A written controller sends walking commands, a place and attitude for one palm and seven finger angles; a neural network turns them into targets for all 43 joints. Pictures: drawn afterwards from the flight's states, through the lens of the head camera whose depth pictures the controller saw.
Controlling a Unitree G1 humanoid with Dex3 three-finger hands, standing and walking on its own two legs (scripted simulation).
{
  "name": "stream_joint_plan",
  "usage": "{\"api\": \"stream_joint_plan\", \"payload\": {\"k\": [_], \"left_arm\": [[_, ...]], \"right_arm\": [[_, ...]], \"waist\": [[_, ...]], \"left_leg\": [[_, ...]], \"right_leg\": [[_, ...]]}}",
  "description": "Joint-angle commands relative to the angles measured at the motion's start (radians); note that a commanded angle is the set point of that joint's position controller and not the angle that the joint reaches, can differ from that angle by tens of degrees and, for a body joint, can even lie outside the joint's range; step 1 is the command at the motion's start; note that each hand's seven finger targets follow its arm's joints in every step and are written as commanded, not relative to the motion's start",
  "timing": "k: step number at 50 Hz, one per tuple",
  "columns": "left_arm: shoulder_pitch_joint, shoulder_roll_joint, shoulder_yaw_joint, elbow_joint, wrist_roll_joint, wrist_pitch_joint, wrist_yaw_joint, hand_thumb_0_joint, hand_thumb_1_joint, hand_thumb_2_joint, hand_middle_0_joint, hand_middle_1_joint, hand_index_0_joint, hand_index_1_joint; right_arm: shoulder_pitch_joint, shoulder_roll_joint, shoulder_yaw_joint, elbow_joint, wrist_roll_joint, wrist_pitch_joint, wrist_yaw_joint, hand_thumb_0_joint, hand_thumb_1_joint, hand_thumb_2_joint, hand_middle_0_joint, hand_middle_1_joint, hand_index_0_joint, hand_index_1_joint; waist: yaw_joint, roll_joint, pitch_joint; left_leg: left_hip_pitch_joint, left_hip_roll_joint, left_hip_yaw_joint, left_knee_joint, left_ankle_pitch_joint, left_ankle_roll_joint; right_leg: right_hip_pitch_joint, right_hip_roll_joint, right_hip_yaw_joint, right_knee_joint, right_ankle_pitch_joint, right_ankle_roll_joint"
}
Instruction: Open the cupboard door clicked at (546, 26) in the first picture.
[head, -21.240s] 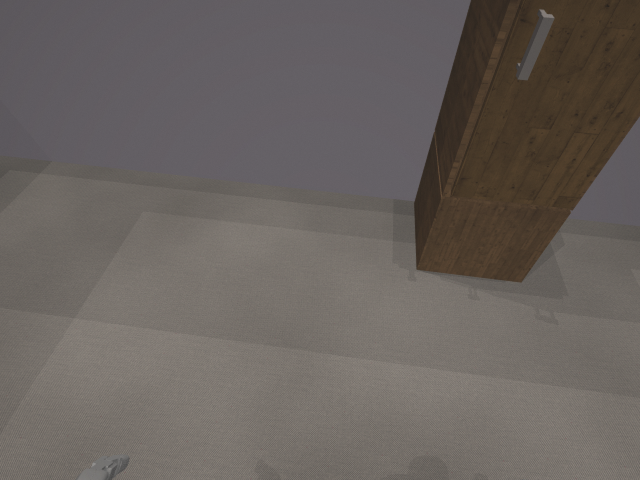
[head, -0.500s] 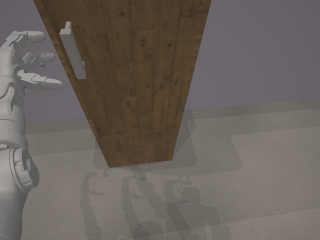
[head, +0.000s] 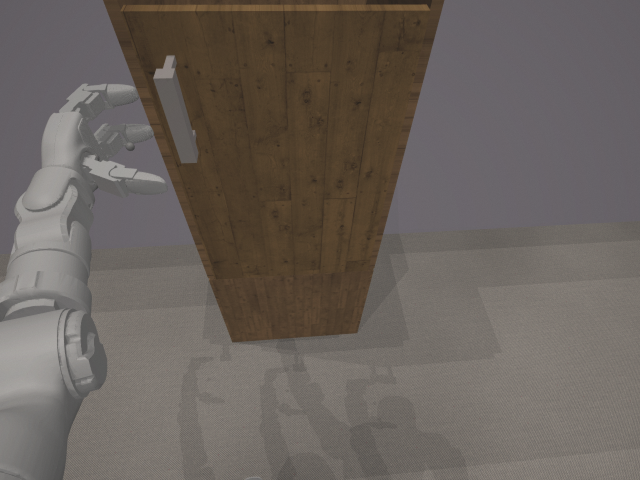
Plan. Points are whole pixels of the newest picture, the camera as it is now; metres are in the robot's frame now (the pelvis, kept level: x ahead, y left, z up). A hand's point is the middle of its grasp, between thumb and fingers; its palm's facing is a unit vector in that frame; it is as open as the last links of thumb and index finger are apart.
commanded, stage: move the hooked fingers beside the handle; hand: left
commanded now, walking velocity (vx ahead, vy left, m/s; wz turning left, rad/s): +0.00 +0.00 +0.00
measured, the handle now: (180, 111) +0.56 +0.17 +0.15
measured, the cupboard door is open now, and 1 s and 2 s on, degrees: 0 0 0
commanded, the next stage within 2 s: slide the fingers in behind the handle in 0.32 s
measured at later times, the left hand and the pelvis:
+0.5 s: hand (122, 141) +0.48 +0.23 +0.16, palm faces +0.05 -1.00 +0.01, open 14.0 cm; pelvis +0.00 +0.00 +0.00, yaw -1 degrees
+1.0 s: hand (156, 144) +0.49 +0.19 +0.16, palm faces +0.05 -1.00 +0.03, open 14.0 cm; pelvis +0.01 +0.00 +0.00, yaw -1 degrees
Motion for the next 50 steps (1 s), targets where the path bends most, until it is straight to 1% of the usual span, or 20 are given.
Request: {"api": "stream_joint_plan", "payload": {"k": [1, 3, 4, 6, 10, 13, 19, 21, 25, 27, 28, 31, 37, 38, 39, 41, 44, 46, 49, 50], "left_arm": [[-0.49, 0.324, 0.066, -0.211, 0.008, -0.097, 0.031, 0.0, -0.5, 0.3, -0.3, -1.2, -0.3, -1.2], [-0.518, 0.364, 0.094, -0.23, 0.006, -0.134, 0.033, 0.0, -0.5, 0.3, -0.3, -1.2, -0.3, -1.2], [-0.531, 0.371, 0.089, -0.244, 0.008, -0.149, 0.025, 0.0, -0.5, 0.3, -0.3, -1.2, -0.3, -1.2], [-0.532, 0.375, 0.088, -0.219, 0.007, -0.158, 0.011, 0.0, -0.5, 0.3, -0.3, -1.2, -0.3, -1.2], [-0.504, 0.35, 0.043, -0.119, 0.006, -0.117, -0.029, 0.0, -0.5, 0.3, -0.3, -1.2, -0.3, -1.2], [-0.515, 0.331, 0.024, -0.102, -0.009, -0.095, -0.05, 0.0, -0.5, 0.3, -0.3, -1.2, -0.3, -1.2], [-0.509, 0.405, 0.095, -0.186, -0.022, -0.134, -0.052, 0.0, -0.5, 0.3, -0.3, -1.2, -0.3, -1.2], [-0.468, 0.383, 0.09, -0.189, -0.017, -0.141, -0.047, 0.0, -0.5, 0.3, -0.3, -1.2, -0.3, -1.2], [-0.485, 0.281, 0.01, -0.187, -0.014, -0.118, -0.036, 0.0, -0.5, 0.3, -0.3, -1.2, -0.3, -1.2], [-0.504, 0.293, 0.025, -0.197, -0.015, -0.106, -0.022, 0.0, -0.5, 0.3, -0.3, -1.2, -0.3, -1.2], [-0.518, 0.284, 0.027, -0.208, -0.02, -0.108, -0.014, 0.0, -0.5, 0.3, -0.3, -1.2, -0.3, -1.2], [-0.492, 0.325, 0.076, -0.225, -0.017, -0.11, 0.012, 0.0, -0.5, 0.3, -0.3, -1.2, -0.3, -1.2], [-0.478, 0.24, 0.024, -0.255, 0.007, -0.119, 0.048, 0.0, -0.5, 0.3, -0.3, -1.2, -0.3, -1.2], [-0.463, 0.232, 0.031, -0.257, 0.001, -0.118, 0.052, 0.0, -0.5, 0.3, -0.3, -1.2, -0.3, -1.2], [-0.463, 0.212, 0.012, -0.264, 0.003, -0.114, 0.051, 0.0, -0.5, 0.3, -0.3, -1.2, -0.3, -1.2], [-0.435, 0.183, 0.005, -0.276, -0.008, -0.098, 0.052, 0.0, -0.5, 0.3, -0.3, -1.2, -0.3, -1.2], [-0.414, 0.181, 0.008, -0.264, -0.012, -0.079, 0.063, 0.0, -0.5, 0.3, -0.3, -1.2, -0.3, -1.2], [-0.465, 0.16, -0.01, -0.281, -0.01, -0.075, 0.071, 0.0, -0.5, 0.3, -0.3, -1.2, -0.3, -1.2], [-0.461, 0.197, 0.024, -0.305, -0.005, -0.091, 0.092, 0.0, -0.5, 0.3, -0.3, -1.2, -0.3, -1.2], [-0.468, 0.183, 0.016, -0.308, -0.004, -0.096, 0.096, 0.0, -0.5, 0.3, -0.3, -1.2, -0.3, -1.2]], "right_arm": [[0.117, -0.176, -0.066, -0.072, -0.009, -0.031, -0.013, 0.0, -0.9, -0.9, 0.2, 0.3, 0.2, 0.3], [0.123, -0.178, -0.064, -0.069, -0.011, -0.031, -0.015, 0.0, -0.9, -0.9, 0.2, 0.3, 0.2, 0.3], [0.116, -0.177, -0.065, -0.068, -0.009, -0.031, -0.015, 0.0, -0.9, -0.9, 0.2, 0.3, 0.2, 0.3], [0.116, -0.178, -0.064, -0.065, -0.006, -0.032, -0.017, 0.0, -0.9, -0.9, 0.2, 0.3, 0.2, 0.3], [0.123, -0.181, -0.06, -0.056, 0.003, -0.026, -0.024, 0.0, -0.9, -0.9, 0.2, 0.3, 0.2, 0.3], [0.139, -0.185, -0.062, -0.052, 0.003, -0.026, -0.028, 0.0, -0.9, -0.9, 0.2, 0.3, 0.2, 0.3], [0.159, -0.19, -0.071, -0.051, -0.005, -0.028, -0.023, 0.0, -0.9, -0.9, 0.2, 0.3, 0.2, 0.3], [0.154, -0.185, -0.072, -0.055, -0.005, -0.027, -0.02, 0.0, -0.9, -0.9, 0.2, 0.3, 0.2, 0.3], [0.15, -0.181, -0.074, -0.049, -0.002, -0.025, -0.015, 0.0, -0.9, -0.9, 0.2, 0.3, 0.2, 0.3], [0.154, -0.186, -0.077, -0.047, -0.005, -0.028, -0.015, 0.0, -0.9, -0.9, 0.2, 0.3, 0.2, 0.3], [0.158, -0.185, -0.076, -0.046, -0.007, -0.03, -0.015, 0.0, -0.9, -0.9, 0.2, 0.3, 0.2, 0.3], [0.158, -0.183, -0.076, -0.053, -0.009, -0.032, -0.012, 0.0, -0.9, -0.9, 0.2, 0.3, 0.2, 0.3], [0.144, -0.17, -0.076, -0.059, -0.012, -0.034, 0.001, 0.0, -0.9, -0.9, 0.2, 0.3, 0.2, 0.3], [0.146, -0.17, -0.077, -0.062, -0.015, -0.034, 0.002, 0.0, -0.9, -0.9, 0.2, 0.3, 0.2, 0.3], [0.137, -0.169, -0.078, -0.064, -0.012, -0.035, 0.003, 0.0, -0.9, -0.9, 0.2, 0.3, 0.2, 0.3], [0.131, -0.165, -0.079, -0.072, -0.011, -0.035, 0.006, 0.0, -0.9, -0.9, 0.2, 0.3, 0.2, 0.3], [0.126, -0.165, -0.076, -0.075, -0.008, -0.027, 0.004, 0.0, -0.9, -0.9, 0.2, 0.3, 0.2, 0.3], [0.122, -0.161, -0.077, -0.072, -0.008, -0.029, 0.005, 0.0, -0.9, -0.9, 0.2, 0.3, 0.2, 0.3], [0.117, -0.161, -0.076, -0.07, -0.012, -0.03, 0.004, 0.0, -0.9, -0.9, 0.2, 0.3, 0.2, 0.3], [0.115, -0.157, -0.074, -0.071, -0.011, -0.031, 0.005, 0.0, -0.9, -0.9, 0.2, 0.3, 0.2, 0.3]], "waist": [[-0.008, 0.049, -0.336], [-0.013, 0.043, -0.372], [-0.012, 0.069, -0.397], [-0.015, 0.065, -0.392], [-0.032, 0.063, -0.301], [-0.044, 0.049, -0.276], [-0.019, 0.067, -0.389], [-0.01, 0.095, -0.391], [-0.036, 0.109, -0.32], [-0.033, 0.115, -0.322], [-0.034, 0.108, -0.333], [-0.014, 0.071, -0.388], [-0.014, 0.098, -0.372], [-0.012, 0.075, -0.379], [-0.013, 0.1, -0.382], [-0.004, 0.09, -0.383], [-0.004, 0.028, -0.351], [-0.016, 0.029, -0.332], [-0.003, 0.045, -0.36], [-0.005, 0.049, -0.355]], "left_leg": [[0.391, -0.005, -0.084, -0.034, 0.228, 0.022], [0.394, -0.006, -0.082, -0.021, 0.244, 0.025], [0.403, -0.006, -0.079, -0.02, 0.248, 0.023], [0.393, -0.007, -0.076, -0.019, 0.227, 0.024], [0.326, -0.01, -0.067, -0.025, 0.166, 0.029], [0.313, -0.009, -0.069, -0.029, 0.15, 0.033], [0.354, -0.006, -0.071, -0.021, 0.224, 0.031], [0.372, -0.007, -0.067, -0.019, 0.233, 0.027], [0.398, 0.001, -0.08, -0.025, 0.21, 0.026], [0.405, 0.004, -0.089, -0.032, 0.186, 0.023], [0.413, 0.001, -0.089, -0.028, 0.203, 0.026], [0.418, 0.002, -0.087, -0.027, 0.254, 0.024], [0.451, 0.005, -0.091, -0.016, 0.293, 0.016], [0.451, 0.003, -0.089, -0.012, 0.312, 0.019], [0.466, 0.005, -0.089, -0.014, 0.319, 0.014], [0.47, 0.004, -0.084, -0.013, 0.332, 0.014], [0.431, 0.001, -0.08, -0.017, 0.335, 0.02], [0.427, -0.001, -0.076, -0.02, 0.302, 0.022], [0.435, -0.005, -0.076, -0.017, 0.316, 0.022], [0.434, -0.006, -0.073, -0.016, 0.317, 0.021]], "right_leg": [[-0.109, 0.008, 0.047, -0.093, 0.323, 0.019], [-0.084, 0.01, 0.053, -0.086, 0.345, 0.019], [-0.076, 0.01, 0.061, -0.084, 0.36, 0.022], [-0.075, 0.012, 0.063, -0.088, 0.353, 0.024], [-0.103, 0.007, 0.068, -0.11, 0.319, 0.028], [-0.115, 0.007, 0.065, -0.119, 0.296, 0.026], [-0.072, 0.014, 0.065, -0.098, 0.357, 0.028], [-0.08, 0.017, 0.059, -0.096, 0.354, 0.024], [-0.161, 0.023, 0.043, -0.104, 0.296, 0.021], [-0.176, 0.023, 0.039, -0.108, 0.256, 0.018], [-0.164, 0.024, 0.037, -0.105, 0.269, 0.016], [-0.113, 0.024, 0.038, -0.092, 0.326, 0.018], [-0.146, 0.027, 0.031, -0.076, 0.34, 0.014], [-0.13, 0.027, 0.03, -0.075, 0.357, 0.013], [-0.14, 0.026, 0.029, -0.071, 0.361, 0.013], [-0.13, 0.028, 0.028, -0.073, 0.378, 0.013], [-0.102, 0.026, 0.029, -0.074, 0.405, 0.015], [-0.116, 0.023, 0.033, -0.083, 0.39, 0.019], [-0.093, 0.021, 0.04, -0.077, 0.407, 0.016], [-0.094, 0.021, 0.041, -0.078, 0.41, 0.016]]}}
